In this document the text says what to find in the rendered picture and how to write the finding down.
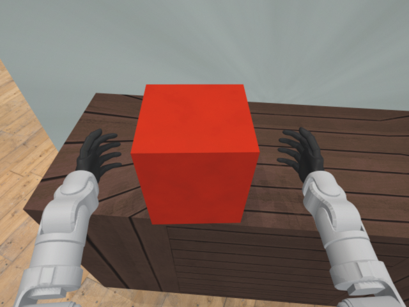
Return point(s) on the carton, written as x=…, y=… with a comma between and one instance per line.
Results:
x=195, y=152

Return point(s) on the robot left hand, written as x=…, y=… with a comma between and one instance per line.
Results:
x=90, y=159

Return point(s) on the robot right hand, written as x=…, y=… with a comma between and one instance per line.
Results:
x=308, y=157

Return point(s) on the robot right forearm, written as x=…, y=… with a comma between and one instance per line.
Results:
x=354, y=264

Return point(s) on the pedestal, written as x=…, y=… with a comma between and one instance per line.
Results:
x=275, y=253

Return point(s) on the robot left forearm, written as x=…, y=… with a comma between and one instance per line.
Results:
x=55, y=266

